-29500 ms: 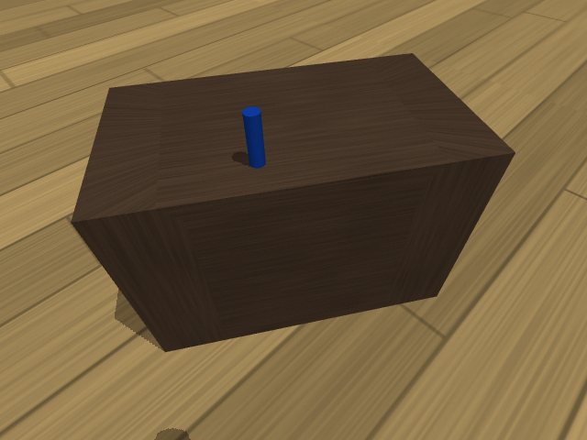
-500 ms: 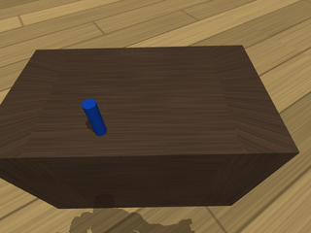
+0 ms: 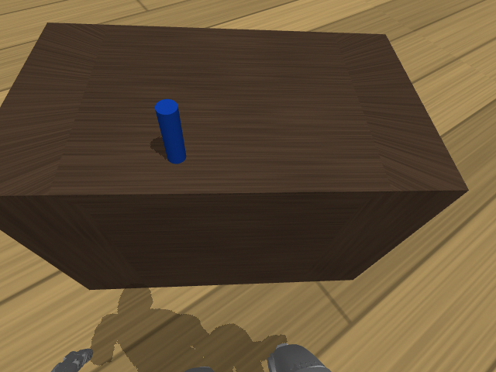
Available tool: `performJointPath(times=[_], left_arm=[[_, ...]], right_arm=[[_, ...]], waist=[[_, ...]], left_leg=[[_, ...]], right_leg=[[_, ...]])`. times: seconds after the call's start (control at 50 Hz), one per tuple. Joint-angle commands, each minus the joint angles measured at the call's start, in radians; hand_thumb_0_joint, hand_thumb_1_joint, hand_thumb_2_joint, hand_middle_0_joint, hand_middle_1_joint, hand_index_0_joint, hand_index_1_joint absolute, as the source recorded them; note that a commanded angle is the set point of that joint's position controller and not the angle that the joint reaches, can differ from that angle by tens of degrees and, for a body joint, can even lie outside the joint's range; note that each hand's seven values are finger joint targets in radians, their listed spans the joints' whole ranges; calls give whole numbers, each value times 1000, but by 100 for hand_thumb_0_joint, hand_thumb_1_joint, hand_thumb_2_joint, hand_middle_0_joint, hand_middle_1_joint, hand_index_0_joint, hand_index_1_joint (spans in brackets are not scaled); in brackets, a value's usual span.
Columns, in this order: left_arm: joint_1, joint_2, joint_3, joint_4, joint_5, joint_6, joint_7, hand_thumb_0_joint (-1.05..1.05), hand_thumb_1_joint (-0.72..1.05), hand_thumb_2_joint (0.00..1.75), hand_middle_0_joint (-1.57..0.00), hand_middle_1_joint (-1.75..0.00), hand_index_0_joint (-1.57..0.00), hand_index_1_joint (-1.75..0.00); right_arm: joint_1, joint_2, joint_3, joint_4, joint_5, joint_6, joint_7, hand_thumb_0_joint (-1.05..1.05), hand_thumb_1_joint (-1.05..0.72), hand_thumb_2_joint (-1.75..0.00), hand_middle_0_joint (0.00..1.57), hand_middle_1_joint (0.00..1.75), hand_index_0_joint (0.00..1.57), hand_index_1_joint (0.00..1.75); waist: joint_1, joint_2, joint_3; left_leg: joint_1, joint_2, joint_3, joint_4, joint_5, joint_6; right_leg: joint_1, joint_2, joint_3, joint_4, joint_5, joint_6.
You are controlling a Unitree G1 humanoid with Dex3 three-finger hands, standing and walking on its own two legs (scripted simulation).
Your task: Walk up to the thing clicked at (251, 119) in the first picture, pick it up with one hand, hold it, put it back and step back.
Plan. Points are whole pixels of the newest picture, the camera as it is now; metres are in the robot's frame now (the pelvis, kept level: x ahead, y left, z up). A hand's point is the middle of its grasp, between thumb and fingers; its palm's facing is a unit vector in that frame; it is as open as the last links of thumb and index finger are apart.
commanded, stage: step back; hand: left
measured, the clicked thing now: (172, 134) +0.54 +0.17 +0.00
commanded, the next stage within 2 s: none
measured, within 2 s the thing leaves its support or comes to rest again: neither
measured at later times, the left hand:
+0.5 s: hand out of the picture +0.00 +0.23 -0.13, palm faces -0.01 -0.91 -0.40, open 7.4 cm
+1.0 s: hand out of the picture -0.21 +0.23 -0.17, palm faces -0.05 -0.92 -0.40, open 7.4 cm
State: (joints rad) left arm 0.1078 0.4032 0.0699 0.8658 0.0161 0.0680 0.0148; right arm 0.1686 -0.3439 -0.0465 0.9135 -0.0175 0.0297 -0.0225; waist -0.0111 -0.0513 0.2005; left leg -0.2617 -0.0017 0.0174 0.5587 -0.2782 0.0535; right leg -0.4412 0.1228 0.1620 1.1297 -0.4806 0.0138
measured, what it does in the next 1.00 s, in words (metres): walks backwards: right foot, then left foot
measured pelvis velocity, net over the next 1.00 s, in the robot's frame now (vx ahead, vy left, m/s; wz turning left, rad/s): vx -0.29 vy -0.05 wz -0.06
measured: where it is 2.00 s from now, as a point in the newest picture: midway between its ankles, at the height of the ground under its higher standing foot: outside the picture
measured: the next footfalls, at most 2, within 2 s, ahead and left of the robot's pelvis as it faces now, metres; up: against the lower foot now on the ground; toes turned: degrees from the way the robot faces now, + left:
right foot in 0.24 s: -0.05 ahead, -0.13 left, +0.00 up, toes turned -1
left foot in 0.60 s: -0.14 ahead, +0.09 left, +0.00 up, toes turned +0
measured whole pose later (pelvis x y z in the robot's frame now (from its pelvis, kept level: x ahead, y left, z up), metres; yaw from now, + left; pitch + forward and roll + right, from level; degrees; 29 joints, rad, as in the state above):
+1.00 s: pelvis -0.29 -0.05 -0.02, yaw -3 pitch -2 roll -1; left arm 0.20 0.41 0.09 0.86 0.03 0.06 -0.01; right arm 0.09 -0.41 -0.04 0.80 -0.03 0.03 -0.01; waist 0.03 0.00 0.17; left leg -0.46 0.09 0.01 0.66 -0.17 -0.02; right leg -0.22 0.02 0.06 0.67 -0.42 0.00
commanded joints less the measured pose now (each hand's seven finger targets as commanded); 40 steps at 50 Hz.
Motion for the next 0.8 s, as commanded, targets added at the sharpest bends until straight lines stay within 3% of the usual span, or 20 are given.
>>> performJointPath(times=[0.0, 0.06, 0.12, 0.16, 0.18, 0.2, 0.22, 0.24, 0.26, 0.28, 0.32, 0.44, 0.5, 0.56, 0.58, 0.6, 0.62, 0.64, 0.68, 0.78], left_arm=[[5, 156, 46, -105, 3, -20, 10, 0, 90, 90, -20, -30, -20, -30], [46, 156, 50, -99, 6, -21, 4, 0, 90, 90, -20, -30, -20, -30], [86, 153, 53, -89, 11, -26, -5, 0, 90, 90, -20, -30, -20, -30], [142, 146, 56, -67, 14, -30, -11, 0, 90, 90, -20, -30, -20, -30], [179, 147, 60, -48, 18, -34, -12, 0, 90, 90, -20, -30, -20, -30], [185, 165, 65, -52, 25, -40, -10, 0, 90, 90, -20, -30, -20, -30], [169, 228, 83, -67, 36, -46, -10, 0, 90, 90, -20, -30, -20, -30], [103, 306, 99, -90, 18, -41, -13, 0, 90, 90, -20, -30, -20, -30], [56, 308, 94, -130, 31, -49, -13, 0, 90, 90, -20, -30, -20, -30], [19, 249, 79, -149, 16, -52, -10, 0, 90, 90, -20, -30, -20, -30], [-55, 206, 68, -163, 16, -50, 1, 0, 90, 90, -20, -30, -20, -30], [49, 190, 68, -178, 26, -38, 10, 0, 90, 90, -20, -30, -20, -30], [48, 206, 69, -186, 19, -29, 7, 0, 90, 90, -20, -30, -20, -30], [8, 202, 57, -199, 8, -14, -4, 0, 90, 90, -20, -30, -20, -30], [24, 165, 45, -204, 7, -10, -9, 0, 90, 90, -20, -30, -20, -30], [-39, 157, 48, -224, 0, -13, -3, 0, 90, 90, -20, -30, -20, -30], [-97, 197, 72, -211, 20, -11, 8, 0, 90, 90, -20, -30, -20, -30], [-75, 192, 74, -188, 15, -5, 7, 0, 90, 90, -20, -30, -20, -30], [32, 167, 73, -145, -7, -4, 5, 0, 90, 90, -20, -30, -20, -30], [76, 159, 75, -136, 11, -9, -2, 0, 90, 90, -20, -30, -20, -30]], right_arm=[[36, -290, -81, -88, -1, -25, -25, 0, -90, -90, 20, 30, 20, 30], [17, -303, -83, -112, -5, -26, -21, 0, -90, -90, 20, 30, 20, 30], [-19, -312, -85, -132, -7, -23, -13, 0, -90, -90, 20, 30, 20, 30], [-50, -317, -82, -138, -3, -18, -9, 0, -90, -90, 20, 30, 20, 30], [-70, -317, -79, -140, 1, -13, -6, 0, -90, -90, 20, 30, 20, 30], [-67, -287, -69, -138, 6, -12, -4, 0, -90, -90, 20, 30, 20, 30], [-63, -254, -58, -147, 13, -11, -3, 0, -90, -90, 20, 30, 20, 30], [-99, -222, -54, -151, 19, -10, -12, 0, -90, -90, 20, 30, 20, 30], [-91, -249, -64, -133, 11, -2, -18, 0, -90, -90, 20, 30, 20, 30], [-51, -260, -61, -116, 16, 1, -16, 0, -90, -90, 20, 30, 20, 30], [20, -248, -51, -87, 31, -7, -16, 0, -90, -90, 20, 30, 20, 30], [5, -240, -44, -118, 9, -23, -23, 0, -90, -90, 20, 30, 20, 30], [53, -230, -46, -107, 2, -30, -17, 0, -90, -90, 20, 30, 20, 30], [132, -236, -62, -69, -6, -39, -11, 0, -90, -90, 20, 30, 20, 30], [119, -292, -80, -78, -23, -42, -11, 0, -90, -90, 20, 30, 20, 30], [62, -414, -101, -101, -22, -36, -1, 0, -90, -90, 20, 30, 20, 30], [46, -438, -112, -115, -25, -39, -2, 0, -90, -90, 20, 30, 20, 30], [22, -378, -97, -112, -23, -46, -9, 0, -90, -90, 20, 30, 20, 30], [-54, -315, -72, -124, -21, -47, -19, 0, -90, -90, 20, 30, 20, 30], [-10, -284, -76, -141, -15, -41, -19, 0, -90, -90, 20, 30, 20, 30]], waist=[[-31, 179, -249], [-23, 187, -263], [-9, 201, -287], [24, 205, -286], [43, 191, -286], [50, 138, -286], [39, -25, -254], [62, -225, -189], [60, -197, -145], [33, -102, -140], [-16, -73, -168], [69, -124, -220], [56, -146, -268], [1, -65, -288], [10, 70, -279], [-10, 313, -245], [-57, 279, -207], [-20, 147, -200], [51, 121, -198], [15, 185, -226]], left_leg=[[309, 277, -254, -72, 667, 175], [239, 305, -267, -89, 551, 189], [186, 293, -256, -84, 395, 168], [106, 287, -244, -63, 345, 140], [42, 268, -224, -39, 310, 110], [-26, 222, -192, -2, 219, 58], [-164, 104, -144, 112, 55, 0], [-199, -80, -29, 318, -271, -51], [-182, -74, -124, 533, -377, -59], [-169, -85, -179, 604, -320, -55], [-192, -109, -167, 624, -229, -60], [-239, -67, -96, 390, -271, -83], [-150, -34, -46, 164, -223, -67], [60, -20, -12, -161, 90, -36], [140, 132, -232, -183, 143, 19], [49, 371, -511, -247, 246, 172], [-73, 449, -615, -267, 301, 272], [-49, 392, -481, -205, 412, 244], [25, 281, -301, -145, 498, 164], [175, 275, -248, -108, 488, 186]], right_leg=[[-68, -38, -5, -120, -24, 14], [16, -66, -42, -209, -21, 6], [92, -93, -96, -362, 11, -14], [189, -106, -122, -524, 99, -37], [273, -107, -141, -628, 195, -48], [316, -149, -75, -700, 271, -64], [330, -279, 138, -741, 308, -115], [196, -451, 300, -826, 403, -263], [92, -516, 375, -831, 467, -332], [90, -454, 265, -803, 536, -291], [164, -350, 75, -722, 654, -223], [394, -377, 61, -642, 747, -254], [411, -371, 59, -594, 737, -229], [276, -316, 8, -512, 525, -144], [100, -241, -30, -429, 323, -87], [-13, -58, -174, -240, -58, -33], [19, -52, -19, -3, -184, -23], [4, -38, 45, 95, -146, -27], [-64, -15, 62, 170, -51, -33], [-81, -38, 12, 49, -39, 23]])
